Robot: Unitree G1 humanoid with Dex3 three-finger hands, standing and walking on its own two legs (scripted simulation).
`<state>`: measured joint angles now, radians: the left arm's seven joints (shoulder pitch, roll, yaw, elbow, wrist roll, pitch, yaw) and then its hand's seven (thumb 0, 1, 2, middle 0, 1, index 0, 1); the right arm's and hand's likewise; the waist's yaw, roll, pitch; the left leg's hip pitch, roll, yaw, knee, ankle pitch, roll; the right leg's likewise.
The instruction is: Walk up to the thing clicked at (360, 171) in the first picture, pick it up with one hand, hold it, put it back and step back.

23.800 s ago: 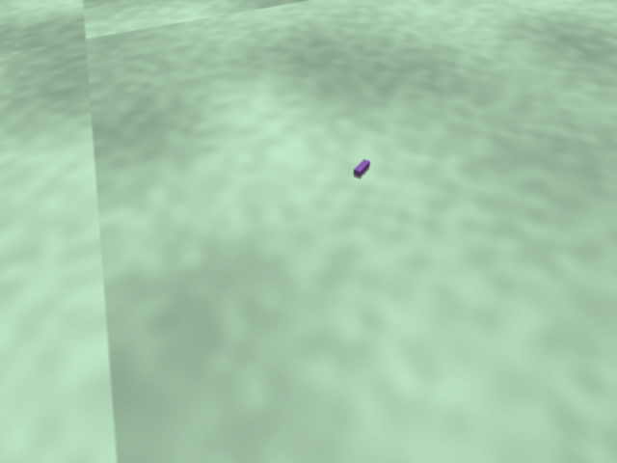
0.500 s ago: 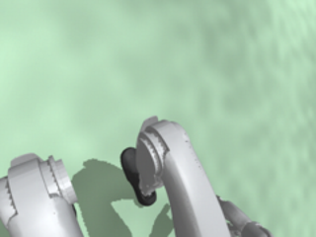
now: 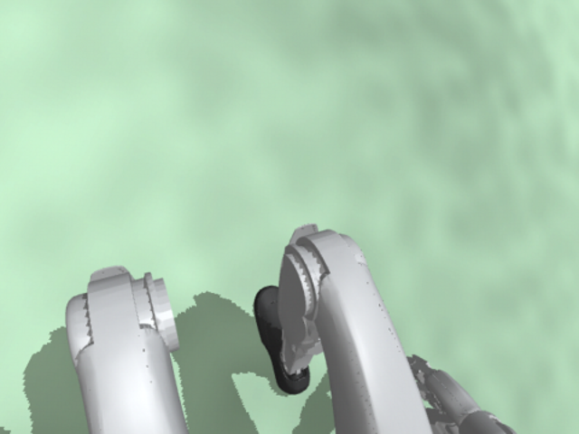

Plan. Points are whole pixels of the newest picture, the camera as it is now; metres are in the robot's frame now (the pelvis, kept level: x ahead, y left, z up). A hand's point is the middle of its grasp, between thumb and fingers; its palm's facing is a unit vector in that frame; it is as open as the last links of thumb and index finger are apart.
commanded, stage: settle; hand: left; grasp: from above
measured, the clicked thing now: out of the picture +0.47 +0.38 -0.23
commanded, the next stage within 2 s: lift in 0.36 s
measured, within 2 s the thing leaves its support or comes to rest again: neither
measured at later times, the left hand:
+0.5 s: hand out of the picture +0.44 +0.37 -0.13, palm faces -0.44 -0.06 -0.90, open 6.6 cm
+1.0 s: hand out of the picture +0.39 +0.37 -0.01, palm faces -0.45 -0.11 -0.89, open 6.6 cm
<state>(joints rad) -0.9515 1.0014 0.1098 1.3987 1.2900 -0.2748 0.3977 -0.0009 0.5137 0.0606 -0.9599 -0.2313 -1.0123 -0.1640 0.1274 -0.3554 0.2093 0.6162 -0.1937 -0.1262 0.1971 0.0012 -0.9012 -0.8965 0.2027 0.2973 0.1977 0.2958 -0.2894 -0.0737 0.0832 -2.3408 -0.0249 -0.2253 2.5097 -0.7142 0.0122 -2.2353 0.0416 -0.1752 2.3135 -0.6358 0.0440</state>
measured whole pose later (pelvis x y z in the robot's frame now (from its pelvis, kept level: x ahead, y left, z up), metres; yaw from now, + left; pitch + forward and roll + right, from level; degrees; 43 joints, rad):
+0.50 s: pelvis -0.01 +0.00 +0.02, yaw +4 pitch +33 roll -12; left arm -0.94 0.91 0.08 1.25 1.25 -0.31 0.21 -0.01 0.51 0.08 -0.98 -0.19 -1.02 -0.13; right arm 0.17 -0.33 0.15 0.62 -0.13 0.01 0.12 0.00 -0.90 -0.90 0.20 0.30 0.20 0.30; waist -0.25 0.00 0.01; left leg -2.32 -0.04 -0.16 2.40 -0.66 0.02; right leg -2.22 0.02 -0.12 2.25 -0.62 0.04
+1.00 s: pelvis -0.01 +0.00 +0.09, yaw +8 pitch +35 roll -8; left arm -0.71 0.76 0.06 0.95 1.08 -0.26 0.06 0.00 0.53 0.06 -0.96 -0.20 -1.01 -0.14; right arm 0.17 -0.30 0.02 0.62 -0.04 0.08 0.07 0.00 -0.90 -0.90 0.20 0.30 0.20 0.30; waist -0.15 0.04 -0.14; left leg -2.11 -0.03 -0.09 2.15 -0.65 0.02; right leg -2.05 0.00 -0.06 2.05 -0.62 0.04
